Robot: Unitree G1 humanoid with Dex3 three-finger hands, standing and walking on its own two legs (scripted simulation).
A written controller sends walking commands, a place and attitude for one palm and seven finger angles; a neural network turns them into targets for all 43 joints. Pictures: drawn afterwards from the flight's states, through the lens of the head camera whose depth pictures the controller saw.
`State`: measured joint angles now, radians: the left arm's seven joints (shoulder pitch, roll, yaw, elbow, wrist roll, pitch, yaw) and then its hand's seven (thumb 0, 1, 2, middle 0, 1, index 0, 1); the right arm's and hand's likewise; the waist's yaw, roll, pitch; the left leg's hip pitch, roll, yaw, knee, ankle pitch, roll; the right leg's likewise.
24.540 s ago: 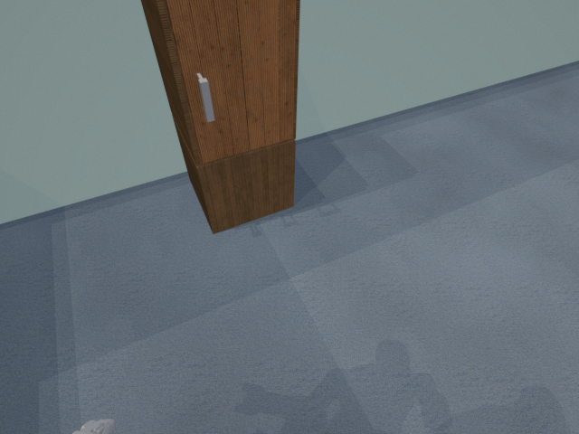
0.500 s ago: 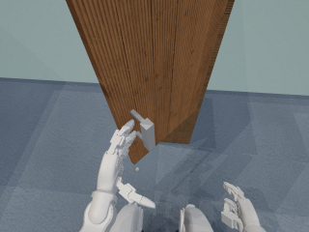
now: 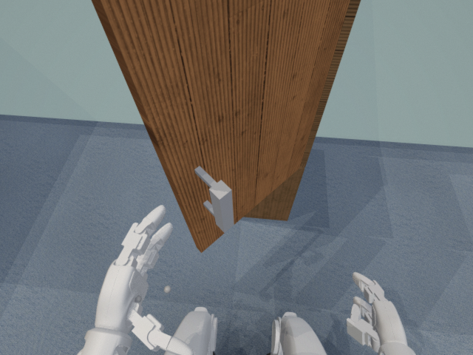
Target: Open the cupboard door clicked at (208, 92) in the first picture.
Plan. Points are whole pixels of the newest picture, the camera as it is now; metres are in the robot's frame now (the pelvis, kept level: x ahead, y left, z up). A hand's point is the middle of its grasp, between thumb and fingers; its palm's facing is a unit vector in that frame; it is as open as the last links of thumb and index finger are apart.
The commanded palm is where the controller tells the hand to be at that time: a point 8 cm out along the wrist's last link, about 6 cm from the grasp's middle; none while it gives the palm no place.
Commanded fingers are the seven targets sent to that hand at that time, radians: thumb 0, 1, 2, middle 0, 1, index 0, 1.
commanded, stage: draw the hand back to the body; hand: left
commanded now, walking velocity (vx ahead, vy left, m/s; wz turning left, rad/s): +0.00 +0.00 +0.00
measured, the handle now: (214, 200) +0.36 +0.06 +0.04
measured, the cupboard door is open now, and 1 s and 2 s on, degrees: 49 49 49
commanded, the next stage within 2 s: step back with the hand held close in 1.64 s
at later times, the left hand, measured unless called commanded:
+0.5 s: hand (106, 287) +0.20 +0.16 +0.13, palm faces -0.08 -1.00 -0.05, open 16.3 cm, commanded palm +0.17 +0.22 +0.14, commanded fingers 0.00 -0.40 0.34 -0.15 -0.30 -0.15 -0.30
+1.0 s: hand out of the picture +0.22 +0.25 +0.22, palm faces +0.30 -0.87 -0.39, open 12.3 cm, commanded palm +0.17 +0.30 +0.25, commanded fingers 0.00 0.48 0.72 -0.19 -0.30 -0.19 -0.30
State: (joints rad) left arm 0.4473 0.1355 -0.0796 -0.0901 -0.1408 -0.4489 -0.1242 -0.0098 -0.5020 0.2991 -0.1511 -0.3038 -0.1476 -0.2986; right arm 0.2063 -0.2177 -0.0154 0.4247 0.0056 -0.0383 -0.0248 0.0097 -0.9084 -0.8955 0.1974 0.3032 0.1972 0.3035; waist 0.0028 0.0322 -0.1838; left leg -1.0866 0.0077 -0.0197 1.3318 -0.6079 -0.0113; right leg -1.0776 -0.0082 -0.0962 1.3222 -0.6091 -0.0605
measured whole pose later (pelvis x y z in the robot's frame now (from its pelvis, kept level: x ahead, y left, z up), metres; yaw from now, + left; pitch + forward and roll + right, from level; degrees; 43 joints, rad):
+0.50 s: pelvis +0.01 +0.01 +0.05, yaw +0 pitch +13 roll -2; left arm 0.57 0.22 0.02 -0.28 -0.22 -0.30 -0.17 -0.01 -0.50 0.30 -0.15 -0.30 -0.15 -0.30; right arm 0.28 -0.23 0.02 0.38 0.04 -0.04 -0.06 0.01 -0.91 -0.90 0.20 0.30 0.20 0.30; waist -0.01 0.05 -0.16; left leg -0.80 0.01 -0.02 1.11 -0.53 0.01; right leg -0.78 0.00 -0.10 1.07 -0.52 -0.04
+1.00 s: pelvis +0.03 +0.03 +0.11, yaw +0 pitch +1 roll -1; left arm 0.57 0.32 0.15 -0.39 -0.05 -0.01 0.14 0.00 0.15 0.58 -0.18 -0.30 -0.18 -0.30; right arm 0.25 -0.22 0.07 0.53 0.02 -0.08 -0.11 0.01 -0.91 -0.90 0.20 0.30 0.20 0.30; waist 0.04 0.07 -0.06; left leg -0.28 -0.02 0.00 0.64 -0.37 0.03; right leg -0.27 -0.01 -0.07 0.61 -0.36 -0.01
